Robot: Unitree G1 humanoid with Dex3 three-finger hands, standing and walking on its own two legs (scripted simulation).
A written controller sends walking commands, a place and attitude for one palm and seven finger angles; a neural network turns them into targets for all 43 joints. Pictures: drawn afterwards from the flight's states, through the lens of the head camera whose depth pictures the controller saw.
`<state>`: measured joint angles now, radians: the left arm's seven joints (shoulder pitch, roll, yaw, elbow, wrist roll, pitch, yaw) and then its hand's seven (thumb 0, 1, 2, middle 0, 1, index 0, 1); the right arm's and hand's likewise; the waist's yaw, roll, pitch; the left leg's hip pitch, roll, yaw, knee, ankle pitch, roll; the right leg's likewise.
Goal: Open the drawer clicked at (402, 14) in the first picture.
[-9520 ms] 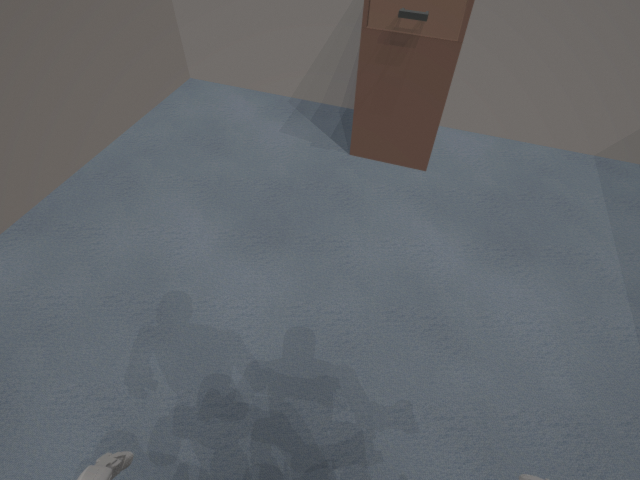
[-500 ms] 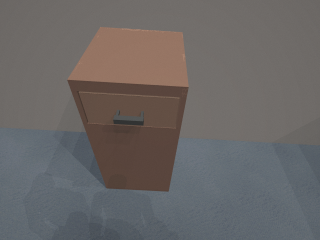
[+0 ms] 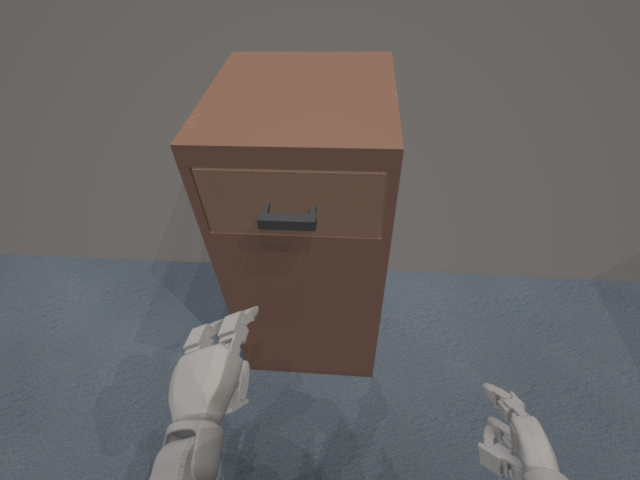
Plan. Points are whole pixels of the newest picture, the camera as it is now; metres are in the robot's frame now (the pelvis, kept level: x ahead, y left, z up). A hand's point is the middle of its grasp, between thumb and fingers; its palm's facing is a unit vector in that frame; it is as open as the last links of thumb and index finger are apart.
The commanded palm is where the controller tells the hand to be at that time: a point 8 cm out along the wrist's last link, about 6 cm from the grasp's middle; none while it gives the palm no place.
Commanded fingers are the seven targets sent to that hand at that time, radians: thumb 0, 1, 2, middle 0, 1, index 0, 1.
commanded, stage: raise the hand with hooked fingers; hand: left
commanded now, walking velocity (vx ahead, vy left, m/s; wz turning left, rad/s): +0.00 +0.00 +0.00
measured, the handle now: (288, 214) +0.58 +0.10 -0.01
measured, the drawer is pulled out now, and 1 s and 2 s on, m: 0.00 0.00 0.00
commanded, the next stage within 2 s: move the hooked fingers above the handle in 1.52 s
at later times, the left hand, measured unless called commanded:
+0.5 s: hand (199, 339) +0.30 +0.19 +0.01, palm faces +0.01 -0.17 -0.99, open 11.3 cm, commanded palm +0.27 +0.21 +0.08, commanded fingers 0.00 -0.15 0.45 -0.28 -0.98 -0.28 -0.98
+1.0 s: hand (183, 255) +0.38 +0.22 +0.09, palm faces +0.10 -0.07 -0.99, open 13.7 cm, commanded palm +0.35 +0.22 +0.15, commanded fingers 0.00 -0.50 0.30 -0.30 -1.20 -0.30 -1.20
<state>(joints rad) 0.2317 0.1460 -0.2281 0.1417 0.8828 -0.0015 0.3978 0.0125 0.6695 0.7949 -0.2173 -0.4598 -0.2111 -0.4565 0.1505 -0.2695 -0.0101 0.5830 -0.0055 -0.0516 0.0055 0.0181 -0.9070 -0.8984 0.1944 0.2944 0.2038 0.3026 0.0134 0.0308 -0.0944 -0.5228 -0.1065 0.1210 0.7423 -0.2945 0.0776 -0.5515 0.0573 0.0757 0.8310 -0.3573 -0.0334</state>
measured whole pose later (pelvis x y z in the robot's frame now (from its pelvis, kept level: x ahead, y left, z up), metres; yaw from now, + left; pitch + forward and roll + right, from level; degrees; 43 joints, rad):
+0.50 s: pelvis +0.07 -0.01 +0.01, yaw +1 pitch +8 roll +0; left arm 0.25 0.32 -0.16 0.00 1.05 0.01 0.34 0.00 0.06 0.55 -0.28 -0.83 -0.28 -0.83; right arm 0.12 -0.17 0.07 0.53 -0.02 0.16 0.02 0.01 -0.90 -0.90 0.20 0.30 0.21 0.30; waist 0.08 0.04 -0.08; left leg -0.51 -0.10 0.05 0.75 -0.38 0.10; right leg -0.51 0.10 0.06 0.77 -0.40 -0.06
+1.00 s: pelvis +0.10 -0.03 +0.02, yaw +2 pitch +7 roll +0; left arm 0.05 0.47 -0.07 -0.03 0.97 0.01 0.20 0.00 -0.45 0.32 -0.32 -1.17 -0.32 -1.17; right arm 0.07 -0.25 -0.01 0.57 -0.01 0.18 0.00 0.01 -0.90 -0.90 0.19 0.29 0.20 0.30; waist 0.08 0.05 -0.06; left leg -0.36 -0.10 0.01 0.57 -0.33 0.08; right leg -0.35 0.10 0.05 0.60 -0.36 -0.08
